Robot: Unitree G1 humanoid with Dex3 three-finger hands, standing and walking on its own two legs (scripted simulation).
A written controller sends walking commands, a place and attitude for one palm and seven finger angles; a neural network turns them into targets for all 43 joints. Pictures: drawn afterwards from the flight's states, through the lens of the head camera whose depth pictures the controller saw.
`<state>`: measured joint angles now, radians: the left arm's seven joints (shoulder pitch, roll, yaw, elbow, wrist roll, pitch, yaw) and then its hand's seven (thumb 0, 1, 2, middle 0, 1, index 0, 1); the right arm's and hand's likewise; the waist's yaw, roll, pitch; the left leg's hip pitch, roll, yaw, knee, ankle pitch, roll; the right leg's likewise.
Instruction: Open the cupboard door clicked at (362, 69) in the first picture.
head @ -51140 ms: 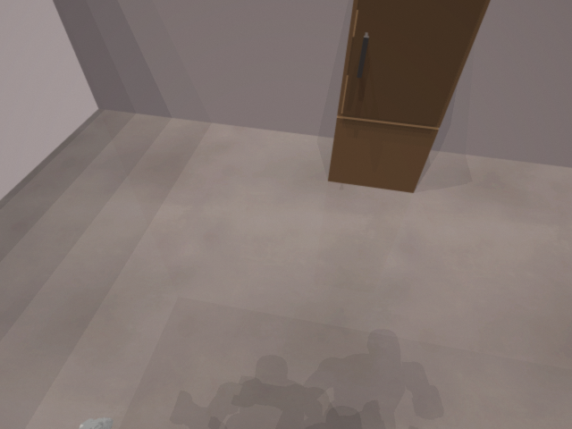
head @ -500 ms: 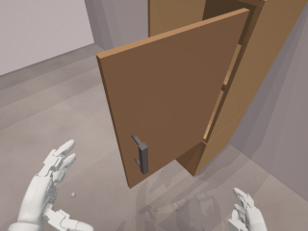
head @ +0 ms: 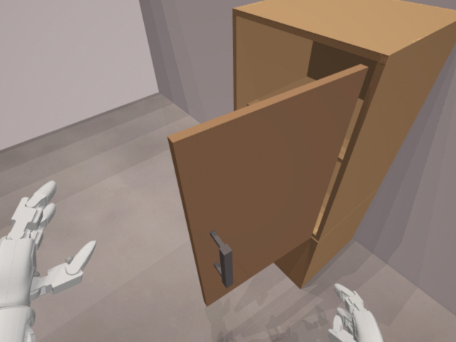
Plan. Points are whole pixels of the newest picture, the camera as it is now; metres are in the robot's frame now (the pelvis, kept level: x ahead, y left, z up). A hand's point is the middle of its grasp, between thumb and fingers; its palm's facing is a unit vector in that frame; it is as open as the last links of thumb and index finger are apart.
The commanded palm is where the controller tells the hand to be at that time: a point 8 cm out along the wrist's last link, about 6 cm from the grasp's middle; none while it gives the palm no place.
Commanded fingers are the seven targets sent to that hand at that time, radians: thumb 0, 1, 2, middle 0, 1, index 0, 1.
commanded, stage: draw the hand back to the body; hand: left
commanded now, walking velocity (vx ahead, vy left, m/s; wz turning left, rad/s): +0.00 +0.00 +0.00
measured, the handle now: (221, 260) +0.31 +0.06 -0.07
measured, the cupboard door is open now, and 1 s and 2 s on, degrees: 84 84 84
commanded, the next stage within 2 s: step back with the hand held close in 0.50 s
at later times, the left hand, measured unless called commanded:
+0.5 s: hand (57, 253) +0.17 +0.25 +0.16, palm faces +0.46 -0.79 -0.41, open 7.5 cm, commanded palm +0.13 +0.28 +0.18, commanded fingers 0.00 0.90 0.90 -0.20 -0.30 -0.20 -0.30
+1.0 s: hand (49, 266) +0.16 +0.25 +0.16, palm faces +0.34 -0.78 -0.53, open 7.4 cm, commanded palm +0.10 +0.29 +0.18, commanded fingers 0.00 0.90 0.90 -0.20 -0.30 -0.20 -0.30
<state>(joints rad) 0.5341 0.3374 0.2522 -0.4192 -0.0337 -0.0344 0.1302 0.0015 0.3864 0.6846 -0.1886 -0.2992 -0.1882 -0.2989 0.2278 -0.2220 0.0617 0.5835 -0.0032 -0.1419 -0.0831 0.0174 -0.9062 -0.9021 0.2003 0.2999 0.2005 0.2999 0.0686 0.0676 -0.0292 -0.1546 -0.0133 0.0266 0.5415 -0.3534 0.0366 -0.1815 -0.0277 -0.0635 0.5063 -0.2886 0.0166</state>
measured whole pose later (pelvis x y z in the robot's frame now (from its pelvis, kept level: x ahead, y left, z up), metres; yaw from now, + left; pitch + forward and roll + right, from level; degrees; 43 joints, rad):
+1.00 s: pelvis -0.05 -0.01 +0.01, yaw -2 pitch -1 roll +0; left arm 0.57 0.42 0.40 -0.47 -0.02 -0.17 0.12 0.01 0.88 0.90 -0.21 -0.30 -0.21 -0.30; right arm 0.17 -0.24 -0.01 0.57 -0.01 -0.04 -0.09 0.02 -0.91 -0.90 0.20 0.30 0.20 0.30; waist 0.01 0.02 0.04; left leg -0.22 -0.01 0.06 0.47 -0.24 0.03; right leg -0.26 -0.02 -0.03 0.44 -0.16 0.01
